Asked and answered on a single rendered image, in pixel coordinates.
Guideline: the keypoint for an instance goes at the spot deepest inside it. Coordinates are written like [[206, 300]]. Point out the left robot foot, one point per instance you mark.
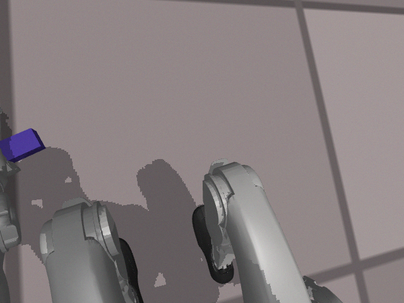
[[131, 269]]

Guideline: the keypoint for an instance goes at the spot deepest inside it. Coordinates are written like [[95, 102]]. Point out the right robot foot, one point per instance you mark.
[[204, 242]]

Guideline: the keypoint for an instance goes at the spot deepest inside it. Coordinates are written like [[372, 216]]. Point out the small box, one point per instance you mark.
[[21, 145]]

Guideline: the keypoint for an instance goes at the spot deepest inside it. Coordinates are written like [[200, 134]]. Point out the left robot hand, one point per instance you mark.
[[11, 167]]

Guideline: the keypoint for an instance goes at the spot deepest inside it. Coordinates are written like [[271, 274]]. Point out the right robot hand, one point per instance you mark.
[[320, 294]]

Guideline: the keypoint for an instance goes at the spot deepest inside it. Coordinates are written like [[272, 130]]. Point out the left robot arm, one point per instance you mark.
[[10, 232]]

